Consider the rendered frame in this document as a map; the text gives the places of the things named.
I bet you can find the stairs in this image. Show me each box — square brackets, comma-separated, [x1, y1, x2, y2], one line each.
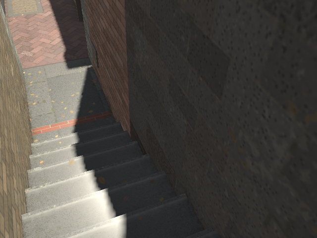
[22, 123, 222, 238]

